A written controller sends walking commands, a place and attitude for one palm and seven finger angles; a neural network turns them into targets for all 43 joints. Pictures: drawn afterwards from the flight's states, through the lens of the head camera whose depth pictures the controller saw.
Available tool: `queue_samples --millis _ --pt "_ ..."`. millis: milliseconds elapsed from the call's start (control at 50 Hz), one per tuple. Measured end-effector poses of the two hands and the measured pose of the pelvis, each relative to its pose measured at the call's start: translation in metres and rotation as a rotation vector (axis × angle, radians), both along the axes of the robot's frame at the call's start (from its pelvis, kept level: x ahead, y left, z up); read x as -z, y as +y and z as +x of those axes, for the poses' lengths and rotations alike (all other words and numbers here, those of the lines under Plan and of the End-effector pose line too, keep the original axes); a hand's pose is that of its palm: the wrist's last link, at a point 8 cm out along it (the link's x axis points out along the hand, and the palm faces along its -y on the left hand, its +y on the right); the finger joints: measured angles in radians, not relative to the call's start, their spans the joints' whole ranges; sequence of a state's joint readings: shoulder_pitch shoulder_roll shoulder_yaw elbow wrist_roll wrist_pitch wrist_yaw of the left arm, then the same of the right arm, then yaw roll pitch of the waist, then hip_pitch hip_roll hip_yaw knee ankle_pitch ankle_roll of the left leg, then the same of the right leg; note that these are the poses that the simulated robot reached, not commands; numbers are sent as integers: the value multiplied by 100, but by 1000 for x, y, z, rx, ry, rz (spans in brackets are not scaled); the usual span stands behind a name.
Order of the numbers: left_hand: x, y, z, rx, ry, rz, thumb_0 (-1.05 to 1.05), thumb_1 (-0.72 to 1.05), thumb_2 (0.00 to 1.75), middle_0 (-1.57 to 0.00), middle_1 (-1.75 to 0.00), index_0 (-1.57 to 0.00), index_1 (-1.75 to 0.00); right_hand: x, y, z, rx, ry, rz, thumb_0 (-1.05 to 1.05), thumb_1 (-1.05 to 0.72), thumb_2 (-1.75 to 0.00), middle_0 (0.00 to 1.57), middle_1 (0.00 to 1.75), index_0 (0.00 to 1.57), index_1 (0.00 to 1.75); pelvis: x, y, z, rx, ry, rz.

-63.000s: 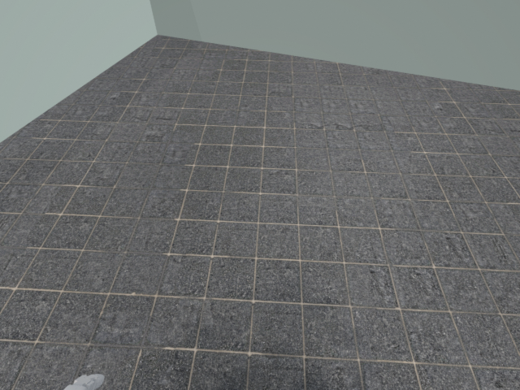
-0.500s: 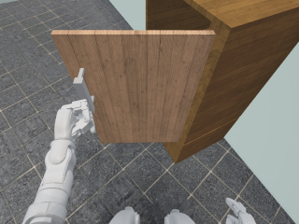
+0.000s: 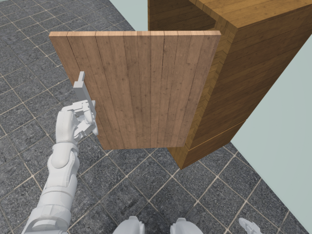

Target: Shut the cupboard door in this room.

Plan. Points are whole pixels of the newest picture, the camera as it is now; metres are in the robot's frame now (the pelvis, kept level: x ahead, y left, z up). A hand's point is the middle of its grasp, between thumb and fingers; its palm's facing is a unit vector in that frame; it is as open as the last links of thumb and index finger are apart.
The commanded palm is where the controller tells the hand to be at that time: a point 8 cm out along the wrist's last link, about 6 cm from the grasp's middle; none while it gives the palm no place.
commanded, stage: push the door shut along its arc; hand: left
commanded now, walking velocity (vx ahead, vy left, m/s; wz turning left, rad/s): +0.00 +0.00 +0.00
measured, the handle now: (87, 96) +0.47 +0.21 +0.05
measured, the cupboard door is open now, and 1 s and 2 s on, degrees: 64 49 37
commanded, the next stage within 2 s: pull the fist back off the door in 1.94 s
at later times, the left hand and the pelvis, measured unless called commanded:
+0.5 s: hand (95, 110) +0.42 +0.18 +0.06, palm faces -0.02 -1.00 -0.03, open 3.1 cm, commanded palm +0.41 +0.22 +0.05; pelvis -0.01 +0.00 -0.01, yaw +1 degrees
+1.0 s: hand (101, 91) +0.49 +0.17 +0.05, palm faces -0.15 -0.99 -0.02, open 3.2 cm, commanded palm +0.48 +0.20 +0.05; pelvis -0.01 +0.01 -0.02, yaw +0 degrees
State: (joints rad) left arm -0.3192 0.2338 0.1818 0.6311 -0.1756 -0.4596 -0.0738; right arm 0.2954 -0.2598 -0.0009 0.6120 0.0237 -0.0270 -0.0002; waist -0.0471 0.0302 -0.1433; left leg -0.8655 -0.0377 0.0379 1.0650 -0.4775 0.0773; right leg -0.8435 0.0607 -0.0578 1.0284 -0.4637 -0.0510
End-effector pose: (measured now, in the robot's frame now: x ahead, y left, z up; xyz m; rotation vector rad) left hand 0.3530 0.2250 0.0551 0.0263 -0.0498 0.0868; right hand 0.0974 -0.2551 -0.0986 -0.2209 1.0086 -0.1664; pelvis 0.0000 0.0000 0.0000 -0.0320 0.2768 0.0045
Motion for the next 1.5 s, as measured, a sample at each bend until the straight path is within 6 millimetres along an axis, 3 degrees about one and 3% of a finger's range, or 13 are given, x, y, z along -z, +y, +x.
queue_samples --millis 180,320,440,660,840,1100,1320,1500 --pt "3 -1 -3 16 26 1 2 90 90 -130 -150 -130 -150 -4 3 13 -21 -39 4 1 -91 -90 20 30 20 30 -1 -1 -2 -4 -8 3" --pt "-3 4 18 56 9 14 2 90 90 -130 -150 -130 -150 0 0 12 -26 -36 -12 1 -91 -90 20 30 20 30 4 -3 -7 -16 1 -4" --pt "-3 3 38 98 40 7 1 90 92 -130 -150 -130 -150 6 -4 -5 -9 15 -18 1 -91 -90 20 30 20 30 6 -3 -9 -19 18 -7" --pt "-3 7 72 145 51 15 1 90 90 -133 -150 -131 -150 16 -12 -56 52 158 -39 1 -91 -90 20 30 20 30 14 -1 -12 -19 59 -16" --pt "-1 5 98 183 60 -7 2 90 90 -131 -150 -132 -150 15 -13 -87 99 237 -58 1 -91 -90 20 30 20 30 18 2 -12 -10 88 -25" --pt "0 -4 134 263 78 -5 2 90 90 -130 -150 -131 -150 15 -6 -103 119 304 -73 1 -91 -90 20 30 20 30 23 10 -9 -13 133 -47" --pt "-2 -25 163 317 93 -15 2 90 90 -130 -150 -130 -150 16 3 -109 143 328 -62 1 -91 -90 20 30 20 30 26 13 -4 -6 161 -55" --pt "-5 -46 189 377 97 -8 2 90 90 -130 -150 -130 -150 19 5 -126 177 380 -62 0 -91 -90 20 30 20 30 31 11 -2 2 192 -57"
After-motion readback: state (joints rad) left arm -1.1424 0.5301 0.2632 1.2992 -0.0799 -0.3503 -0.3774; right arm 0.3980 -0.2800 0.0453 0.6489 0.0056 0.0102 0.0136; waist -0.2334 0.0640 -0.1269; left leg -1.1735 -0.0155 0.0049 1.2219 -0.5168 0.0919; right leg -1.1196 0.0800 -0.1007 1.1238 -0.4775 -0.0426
